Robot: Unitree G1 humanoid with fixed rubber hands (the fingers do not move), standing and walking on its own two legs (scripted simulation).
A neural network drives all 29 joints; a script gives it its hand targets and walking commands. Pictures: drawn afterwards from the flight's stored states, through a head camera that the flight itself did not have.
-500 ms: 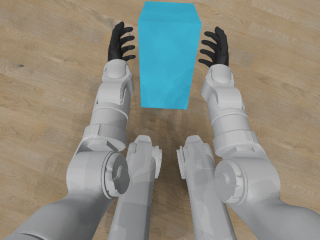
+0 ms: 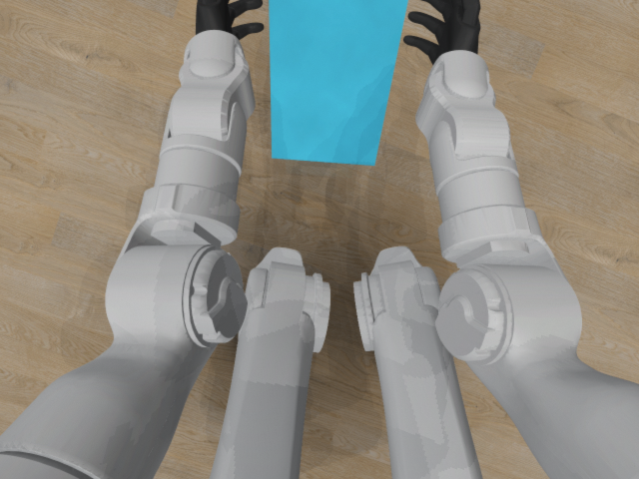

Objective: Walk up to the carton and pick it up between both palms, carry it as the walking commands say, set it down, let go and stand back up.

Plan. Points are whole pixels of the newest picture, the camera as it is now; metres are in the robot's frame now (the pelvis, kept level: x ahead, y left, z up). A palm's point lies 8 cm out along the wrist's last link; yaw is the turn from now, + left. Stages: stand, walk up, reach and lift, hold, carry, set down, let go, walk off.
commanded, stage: set down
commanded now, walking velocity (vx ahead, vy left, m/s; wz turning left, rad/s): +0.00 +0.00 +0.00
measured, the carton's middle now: (331, 42) +0.59 +0.01 -0.25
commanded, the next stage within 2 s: none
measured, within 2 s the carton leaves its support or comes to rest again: neither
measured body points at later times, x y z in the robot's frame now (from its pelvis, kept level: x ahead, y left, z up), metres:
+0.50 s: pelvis +0.02 +0.00 -0.01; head +0.38 +0.01 +0.26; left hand +0.60 +0.13 -0.14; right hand +0.59 -0.11 -0.15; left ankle +0.11 +0.12 -0.37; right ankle +0.12 -0.13 -0.37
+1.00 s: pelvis +0.04 +0.00 -0.01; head +0.41 +0.01 +0.25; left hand +0.60 +0.13 -0.17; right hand +0.59 -0.11 -0.17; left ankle +0.11 +0.12 -0.37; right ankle +0.12 -0.13 -0.37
